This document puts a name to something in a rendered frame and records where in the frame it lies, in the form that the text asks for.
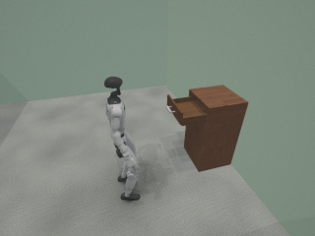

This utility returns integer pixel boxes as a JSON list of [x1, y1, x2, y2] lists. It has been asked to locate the handle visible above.
[[165, 106, 175, 114]]

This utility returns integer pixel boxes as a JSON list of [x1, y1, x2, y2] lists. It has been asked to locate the robot right hand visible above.
[[125, 157, 140, 173]]

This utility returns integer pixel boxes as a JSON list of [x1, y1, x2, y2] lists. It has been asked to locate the drawer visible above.
[[166, 94, 209, 126]]

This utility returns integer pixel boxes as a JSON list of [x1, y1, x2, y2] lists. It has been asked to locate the robot head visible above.
[[104, 77, 123, 105]]

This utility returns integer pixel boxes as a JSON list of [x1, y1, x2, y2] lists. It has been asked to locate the cabinet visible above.
[[184, 85, 249, 172]]

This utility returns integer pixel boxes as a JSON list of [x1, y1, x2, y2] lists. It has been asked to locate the robot right forearm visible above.
[[112, 133, 131, 160]]

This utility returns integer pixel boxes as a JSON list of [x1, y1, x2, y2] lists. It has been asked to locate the robot right upper arm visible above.
[[110, 105, 122, 139]]

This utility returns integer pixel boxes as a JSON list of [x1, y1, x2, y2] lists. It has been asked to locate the robot left shin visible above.
[[122, 155, 137, 178]]

